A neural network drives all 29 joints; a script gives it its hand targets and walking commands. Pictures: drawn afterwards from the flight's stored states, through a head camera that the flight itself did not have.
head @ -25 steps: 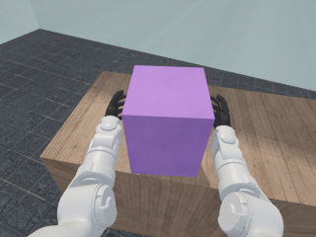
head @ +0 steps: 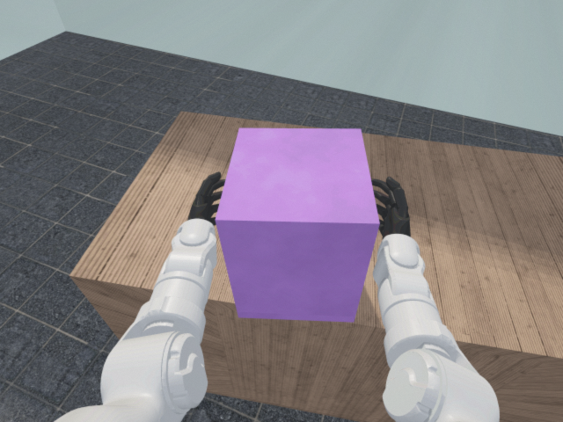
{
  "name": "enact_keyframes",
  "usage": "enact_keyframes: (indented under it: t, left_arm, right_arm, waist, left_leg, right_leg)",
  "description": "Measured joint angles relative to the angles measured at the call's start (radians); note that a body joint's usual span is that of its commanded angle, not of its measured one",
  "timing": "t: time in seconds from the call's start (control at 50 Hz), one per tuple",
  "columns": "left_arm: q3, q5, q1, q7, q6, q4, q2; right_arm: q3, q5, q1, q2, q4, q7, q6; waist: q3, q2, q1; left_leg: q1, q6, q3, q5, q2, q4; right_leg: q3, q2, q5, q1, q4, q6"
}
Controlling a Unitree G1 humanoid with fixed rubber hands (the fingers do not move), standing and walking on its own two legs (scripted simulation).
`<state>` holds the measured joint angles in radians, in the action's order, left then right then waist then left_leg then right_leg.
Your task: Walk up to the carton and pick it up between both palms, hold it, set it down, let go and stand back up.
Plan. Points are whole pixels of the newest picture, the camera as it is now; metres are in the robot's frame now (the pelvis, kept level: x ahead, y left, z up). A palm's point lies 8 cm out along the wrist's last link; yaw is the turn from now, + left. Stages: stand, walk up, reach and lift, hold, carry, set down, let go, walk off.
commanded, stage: set down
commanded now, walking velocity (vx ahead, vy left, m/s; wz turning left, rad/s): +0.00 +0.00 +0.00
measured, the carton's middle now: (297, 226) +0.43 +0.00 +0.03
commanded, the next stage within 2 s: none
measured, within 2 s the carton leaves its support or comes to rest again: rests again in 0.36 s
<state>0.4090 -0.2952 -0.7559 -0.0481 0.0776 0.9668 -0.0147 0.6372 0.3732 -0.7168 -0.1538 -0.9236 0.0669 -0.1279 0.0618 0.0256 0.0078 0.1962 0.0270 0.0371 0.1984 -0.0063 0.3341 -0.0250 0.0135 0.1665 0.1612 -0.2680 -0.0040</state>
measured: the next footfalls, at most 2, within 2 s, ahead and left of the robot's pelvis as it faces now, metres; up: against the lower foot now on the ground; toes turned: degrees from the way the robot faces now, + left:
none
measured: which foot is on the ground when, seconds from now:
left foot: down 0.00-1.00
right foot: down 0.00-1.00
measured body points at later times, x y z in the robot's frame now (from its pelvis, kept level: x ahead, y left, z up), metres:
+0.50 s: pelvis +0.00 +0.00 +0.00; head +0.02 +0.01 +0.45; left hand +0.42 +0.15 +0.06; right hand +0.40 -0.15 +0.06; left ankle -0.02 +0.09 -0.75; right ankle -0.02 -0.11 -0.75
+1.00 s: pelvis -0.01 +0.00 +0.00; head +0.03 +0.02 +0.45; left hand +0.42 +0.15 +0.05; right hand +0.39 -0.15 +0.06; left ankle -0.02 +0.09 -0.75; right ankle -0.02 -0.11 -0.75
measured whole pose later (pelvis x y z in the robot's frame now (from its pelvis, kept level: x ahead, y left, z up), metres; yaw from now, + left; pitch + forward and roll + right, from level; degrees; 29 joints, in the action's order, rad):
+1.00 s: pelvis -0.01 +0.00 +0.00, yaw +0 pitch +7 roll -1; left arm 0.50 -0.34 -0.81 -0.03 -0.11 1.10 0.00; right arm 0.75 0.48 -0.72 -0.19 -0.93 0.06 -0.23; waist 0.06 0.03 0.01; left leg 0.28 0.03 0.07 0.19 0.00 0.35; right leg -0.05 0.01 0.16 0.26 -0.30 -0.01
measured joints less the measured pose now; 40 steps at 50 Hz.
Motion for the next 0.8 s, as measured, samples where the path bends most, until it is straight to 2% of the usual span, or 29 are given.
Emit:
enact_keyframes:
  t: [0.18, 0.4, 0.8]
  left_arm:
    - [0.016, 0.000, -0.026, 0.000, -0.051, 0.060, 0.011]
    - [0.027, 0.004, -0.015, 0.006, -0.091, 0.070, 0.011]
    - [0.075, -0.024, -0.052, 0.018, -0.171, 0.132, 0.014]
  right_arm:
    - [-0.001, 0.011, -0.006, 0.004, -0.011, 0.009, -0.022]
    - [0.007, 0.016, 0.009, -0.009, -0.009, 0.013, -0.048]
    - [0.071, 0.079, 0.007, -0.027, -0.009, 0.004, -0.090]
  waist:
    - [0.012, -0.006, 0.002]
    - [-0.002, 0.001, 0.002]
    - [-0.010, 0.001, 0.002]
  left_leg:
    - [0.018, 0.000, 0.008, 0.003, 0.005, 0.003]
    - [0.037, -0.002, 0.016, 0.000, 0.008, 0.006]
    - [0.069, 0.000, 0.027, -0.014, 0.009, 0.005]
  right_leg:
    - [-0.006, 0.001, 0.002, 0.020, -0.004, -0.002]
    - [-0.011, 0.000, 0.003, 0.043, -0.015, -0.005]
    - [-0.019, -0.004, -0.004, 0.082, -0.029, -0.006]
